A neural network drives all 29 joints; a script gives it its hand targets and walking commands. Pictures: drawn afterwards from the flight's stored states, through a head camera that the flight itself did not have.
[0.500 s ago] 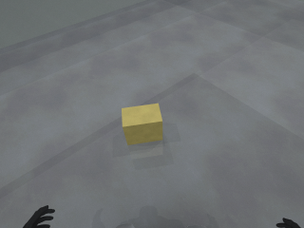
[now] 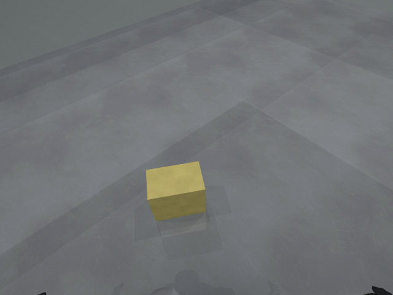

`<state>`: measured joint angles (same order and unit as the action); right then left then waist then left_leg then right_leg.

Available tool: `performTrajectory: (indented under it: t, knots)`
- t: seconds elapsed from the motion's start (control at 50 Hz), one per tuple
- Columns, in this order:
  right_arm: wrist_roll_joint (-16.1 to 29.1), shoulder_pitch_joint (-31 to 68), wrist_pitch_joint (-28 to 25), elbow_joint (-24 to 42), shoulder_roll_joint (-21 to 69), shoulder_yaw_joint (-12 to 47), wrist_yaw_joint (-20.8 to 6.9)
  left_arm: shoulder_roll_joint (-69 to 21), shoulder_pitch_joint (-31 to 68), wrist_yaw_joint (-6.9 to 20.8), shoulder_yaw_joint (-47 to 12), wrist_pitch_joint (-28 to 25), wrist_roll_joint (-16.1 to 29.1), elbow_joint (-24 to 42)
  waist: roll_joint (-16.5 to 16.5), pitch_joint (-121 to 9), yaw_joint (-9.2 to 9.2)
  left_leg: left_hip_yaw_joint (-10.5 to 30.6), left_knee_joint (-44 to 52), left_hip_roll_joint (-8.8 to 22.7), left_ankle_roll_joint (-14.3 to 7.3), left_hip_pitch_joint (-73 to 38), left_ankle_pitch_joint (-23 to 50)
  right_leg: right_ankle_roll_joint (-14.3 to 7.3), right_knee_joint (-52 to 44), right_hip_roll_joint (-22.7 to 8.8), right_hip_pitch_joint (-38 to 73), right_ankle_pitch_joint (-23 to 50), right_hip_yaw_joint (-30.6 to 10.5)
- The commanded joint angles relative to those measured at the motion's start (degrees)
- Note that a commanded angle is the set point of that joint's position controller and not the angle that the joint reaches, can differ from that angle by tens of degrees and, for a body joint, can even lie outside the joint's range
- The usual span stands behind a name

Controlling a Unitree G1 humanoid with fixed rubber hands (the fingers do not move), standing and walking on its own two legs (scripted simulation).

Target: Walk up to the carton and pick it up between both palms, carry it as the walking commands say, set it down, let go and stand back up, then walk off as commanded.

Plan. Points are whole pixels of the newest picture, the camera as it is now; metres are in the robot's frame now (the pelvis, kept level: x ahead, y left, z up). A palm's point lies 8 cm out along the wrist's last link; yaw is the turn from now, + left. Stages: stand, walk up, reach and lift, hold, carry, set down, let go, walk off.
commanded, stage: walk up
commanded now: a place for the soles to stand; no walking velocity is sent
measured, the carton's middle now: (177, 191) +0.71 +0.15 -0.64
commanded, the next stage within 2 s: none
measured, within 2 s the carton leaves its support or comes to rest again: neither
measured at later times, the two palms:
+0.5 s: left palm (54, 232) +0.28 +0.37 -0.07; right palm (353, 248) +0.22 -0.32 -0.08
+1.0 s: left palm (65, 210) +0.34 +0.37 -0.08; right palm (319, 198) +0.34 -0.28 -0.07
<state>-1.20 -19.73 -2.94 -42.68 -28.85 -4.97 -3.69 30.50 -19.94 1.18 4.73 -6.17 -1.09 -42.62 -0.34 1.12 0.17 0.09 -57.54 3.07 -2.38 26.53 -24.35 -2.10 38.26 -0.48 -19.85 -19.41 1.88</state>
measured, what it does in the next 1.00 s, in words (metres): walks ahead: left foot, then right foot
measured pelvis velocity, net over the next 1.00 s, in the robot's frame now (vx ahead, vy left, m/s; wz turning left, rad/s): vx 0.22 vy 0.04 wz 0.04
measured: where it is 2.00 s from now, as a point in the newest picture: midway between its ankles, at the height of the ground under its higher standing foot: (190, 283)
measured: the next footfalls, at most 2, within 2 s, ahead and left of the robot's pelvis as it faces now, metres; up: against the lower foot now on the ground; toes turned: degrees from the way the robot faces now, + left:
left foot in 0.22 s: +0.23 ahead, +0.17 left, +0.00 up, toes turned +3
right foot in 0.48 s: +0.29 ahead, -0.08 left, +0.00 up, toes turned -3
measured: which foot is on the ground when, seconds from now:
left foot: up 0.00-0.20, down 0.22-1.00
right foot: down 0.00-0.22, up 0.24-0.46, down 0.48-1.00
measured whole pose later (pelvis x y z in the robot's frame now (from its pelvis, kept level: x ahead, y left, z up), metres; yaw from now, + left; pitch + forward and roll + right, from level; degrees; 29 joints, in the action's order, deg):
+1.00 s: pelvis +0.22 +0.04 +0.00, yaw +2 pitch -2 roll +0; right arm 0.1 -8.3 -2.6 -52.6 -25.3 -1.1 0.4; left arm 25.5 -5.7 0.1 0.4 -1.7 -0.1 -50.4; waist 1.5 2.0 0.4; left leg -0.5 -36.3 1.2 0.9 13.1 -21.2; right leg 0.5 36.4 -2.9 -17.2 -17.0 4.1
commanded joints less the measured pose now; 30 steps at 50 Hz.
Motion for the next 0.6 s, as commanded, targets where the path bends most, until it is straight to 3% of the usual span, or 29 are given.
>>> performTrajectory:
  t: [0.0, 0.02, 0.04, 0.1, 0.12, 0.14, 0.16, 0.18, 0.2, 0.22, 0.24, 0.26, 0.28, 0.3, 0.32, 0.34, 0.36, 0.38, 0.4, 0.42, 0.44, 0.46, 0.48, 0.5, 0.52, 0.54, 0.56, 0.58]
  knots:
    - [0.13, 3.4, -1.76, 3.75, -9.66, -1.56, 0.15, 12.74, -3.13, -0.58, 3.73, -1.05, 0.17, 2.39, 5.71, 3.32, 2.81, 2.0, 3.02, 2.36, 0.39, 12.75, -0.97, -12.43, -16.9, -17.22, 11.66, 8.0, -21.42]
    - [0.09, 2.95, -1.81, 4.38, -8.83, -1.83, 0.08, 11.4, -2.77, -0.29, 3.28, -1.01, 0.76, 2.13, 6.02, 3.52, 1.95, 0.66, 4.81, 2.72, 0.92, 11.25, 2.86, -11.3, -17.24, -16.55, 10.89, 14.93, -16.65]
    - [0.11, 2.11, -1.75, 3.58, -7.14, -1.53, -0.34, 13.28, -2.12, -0.11, 3.51, -0.96, 0.64, 2.74, 10.7, 2.88, 1.86, -0.07, 7.85, 2.35, 1.25, 6.67, 2.82, -11.98, -16.61, -16.61, 6.56, 18.71, -15.75]
    - [1.3, 4.04, -1.32, 4.1, -7.19, -2.27, -0.99, 11.46, 0.22, -0.07, 2.44, -0.58, 1.15, 3.79, 12.69, 1.21, 0.86, -4.44, 16.9, 0.43, 1.13, -2.56, 11.33, -8.9, -15.13, -11.4, 5.56, 20.14, -6.7]
    - [0.88, 3.59, -1.46, 3.94, -6.0, -1.84, -1.03, 11.13, -0.34, 0.03, 2.21, -0.47, 1.17, 4.06, 11.83, -0.05, 0.75, -5.58, 21.29, -1.47, 0.4, -5.25, 12.59, -8.23, -12.26, -10.65, 6.28, 23.18, -6.17]
    - [0.83, 1.71, -1.69, 3.19, -6.92, -2.63, -0.73, 11.89, -1.19, 0.07, 2.22, -0.05, 1.29, 3.43, 8.81, -0.53, -0.65, -7.89, 23.89, -2.58, 0.21, -11.76, 15.4, -7.49, -9.09, -11.72, 2.4, 21.62, -4.31]
    - [0.78, -1.18, -1.98, 2.08, -8.58, -2.93, -0.24, 10.26, -0.76, 0.23, 1.58, 0.48, 1.05, 4.83, 6.05, -4.07, -2.21, -8.47, 25.69, -4.39, -0.48, -19.94, 11.26, -6.37, -1.59, -8.71, -0.56, 19.84, -1.85]
    - [0.35, -7.23, -2.18, 0.51, -11.28, -4.28, 0.28, 6.64, -0.87, 0.16, 0.12, 0.44, 1.15, 5.4, -4.41, -6.3, -5.67, 0.61, 31.24, 0.27, -3.63, -28.98, 5.58, -4.64, 12.42, -6.02, -8.56, 14.21, 1.88]
    - [0.0, -11.12, -2.84, 1.47, -16.23, -5.87, 0.96, 2.4, -2.91, 0.14, -0.76, 0.13, 1.32, 7.21, -19.6, -9.03, -7.23, 24.65, 37.48, 15.73, -9.2, -36.63, 1.36, -1.32, 25.99, 0.31, -22.18, -4.55, 2.02]
    - [1.34, -9.66, -2.56, 2.56, -17.39, -5.47, 1.35, 6.61, -0.01, -0.44, 0.22, 0.75, 1.02, 6.1, -9.29, -5.65, -7.28, 33.31, 39.88, 21.29, -13.67, -30.65, -0.64, -1.49, 30.5, 0.69, -24.94, -10.56, -5.08]
    - [2.0, -6.29, -2.35, 3.47, -15.26, -5.04, 1.62, 7.91, -0.96, -0.71, 0.47, 1.07, 0.88, 5.4, -5.12, -0.38, -5.04, 30.62, 38.24, 22.39, -15.18, -25.61, 4.87, -1.15, 32.38, -2.81, -24.42, -8.25, -5.25]
    - [1.48, -4.33, -2.4, 4.38, -13.63, -4.2, 1.58, 9.8, -1.93, -0.45, 1.25, 1.18, 0.89, 6.1, 1.37, -0.04, -3.36, 26.08, 37.2, 19.99, -15.46, -20.91, 11.06, -0.48, 26.78, -4.32, -19.54, -8.76, -5.51]
    - [0.72, -1.7, -2.05, 4.07, -12.35, -3.86, 1.64, 7.77, -1.8, -0.28, 1.18, 0.84, 1.05, 5.95, -3.12, 0.99, -2.22, 17.6, 36.54, 17.41, -14.08, -15.91, 15.31, -0.32, 19.21, -4.22, -14.73, -13.05, -5.1]
    - [0.31, 0.44, -1.8, 4.47, -12.44, -3.62, 1.16, 7.78, -3.28, 0.16, 1.64, 1.0, 1.25, 4.57, -6.41, 1.22, -1.62, 12.27, 36.58, 13.73, -12.89, -9.69, 10.5, -0.23, 15.68, -3.95, -8.87, -12.34, -2.63]
    - [0.06, -0.34, -1.61, 4.89, -12.93, -3.88, 0.91, 7.11, -3.33, 0.47, 1.78, 0.73, 1.25, 3.73, -10.08, 1.2, -2.1, 9.49, 36.48, 11.14, -11.46, -8.28, 9.91, -0.04, 11.22, -3.37, -6.74, -11.2, 0.5]
    - [-0.4, 2.69, -1.62, 5.67, -13.22, -3.89, 0.9, 6.74, -5.35, 0.47, 1.98, 0.52, 1.37, 3.32, -13.17, 1.3, -0.6, 10.2, 35.41, 11.44, -12.03, -8.34, 9.61, 0.18, 9.75, -2.55, -5.78, -6.44, 0.9]
    - [-0.18, 1.98, -1.66, 5.61, -12.43, -3.65, 1.06, 7.03, -4.91, 0.39, 2.14, 0.81, 0.72, 2.21, -10.83, 0.86, -0.63, 10.34, 34.41, 12.24, -11.73, -5.58, 11.99, -0.15, 8.94, -2.24, -1.83, -4.02, 1.03]
    - [0.48, 4.97, -1.37, 5.9, -11.36, -2.42, 1.51, 3.96, -6.28, -0.23, 0.84, 0.95, 0.52, 2.78, -12.68, 0.5, 1.78, 7.39, 30.12, 11.99, -11.15, -6.82, 21.51, -0.6, 2.08, -1.59, -0.2, 2.89, 1.43]
    - [1.04, 4.86, -1.08, 5.49, -9.96, -1.83, 1.75, 4.91, -5.4, -0.75, 0.9, 0.67, 0.57, 1.76, -8.21, 0.44, 2.38, 6.36, 25.95, 9.32, -9.09, -4.54, 28.35, -0.64, -3.12, -0.21, 3.52, 7.28, 1.98]
    - [1.19, 3.8, -0.81, 5.01, -8.15, -0.7, 2.12, 5.69, -4.71, -1.22, 1.91, 0.61, -0.44, 1.51, -5.2, -2.28, 3.51, 3.73, 20.65, 8.32, -6.37, -1.45, 25.54, -2.42, -3.61, 0.51, 9.74, 8.83, -0.18]
    - [1.89, 3.38, -0.82, 5.27, -5.26, -0.26, 2.23, 7.23, -2.52, -1.72, 2.56, 1.15, -1.42, 2.53, 2.17, -2.26, 2.9, 2.94, 18.06, 6.12, -3.99, 3.41, 16.97, -5.0, -7.84, -3.94, 11.33, 4.89, -6.94]
    - [2.02, 1.65, -0.48, 5.29, -4.34, 0.58, 2.59, 10.21, 0.21, -1.82, 2.81, 1.42, -1.02, 3.25, 8.64, -3.32, 1.71, -0.24, 14.35, 1.95, -0.9, 3.51, 5.99, -7.61, -12.77, -11.73, 7.75, -2.11, -15.94]
    - [1.92, 1.8, 0.25, 3.23, -4.57, 0.97, 2.88, 11.33, 3.6, -1.93, 2.17, 1.51, -0.48, 3.23, 10.73, -0.78, 0.91, -2.59, 10.23, 0.4, 0.21, -0.14, -4.26, -10.71, -18.54, -19.14, 1.28, -6.25, -25.68]
    - [1.59, 0.09, 0.96, 1.52, -7.47, -0.31, 3.24, 10.63, 6.14, -1.52, 2.11, 1.7, -0.14, 4.05, 9.19, 1.21, 0.61, -0.63, 7.64, -0.1, -0.04, -0.93, -9.42, -12.08, -18.95, -19.75, -1.59, -9.17, -23.76]
    - [1.11, -1.18, 0.65, 0.98, -7.45, -0.66, 3.46, 9.84, 6.45, -1.45, 1.76, 1.94, -0.03, 3.67, 7.36, 1.41, -0.11, -0.39, 9.85, -0.2, -0.13, -3.41, -6.72, -12.01, -17.7, -17.53, -2.74, -9.44, -22.89]
    - [1.02, -2.27, 0.51, -0.34, -8.02, -0.9, 3.46, 9.79, 7.4, -1.43, 1.28, 2.17, 0.11, 2.56, 8.21, 0.87, -0.84, 0.12, 14.65, -0.22, -0.51, -6.08, -5.76, -10.1, -15.71, -15.07, -3.36, -9.68, -19.37]
    - [0.83, -1.4, -0.05, -1.43, -7.48, -0.37, 3.62, 9.21, 7.7, -1.16, 0.72, 2.4, 0.26, 2.42, 5.44, 1.88, -1.54, -1.22, 19.42, -0.56, -0.97, -10.02, -0.23, -7.8, -13.23, -12.74, -5.44, -5.13, -14.4]
    - [0.9, -2.16, -0.58, -1.95, -7.59, -0.26, 3.86, 7.61, 8.9, -0.96, 0.02, 2.75, 0.56, 2.85, 7.59, -1.57, -1.51, 0.41, 21.93, 0.38, -0.9, -12.02, 7.82, -5.48, -8.71, -9.65, -2.25, 3.2, -9.85]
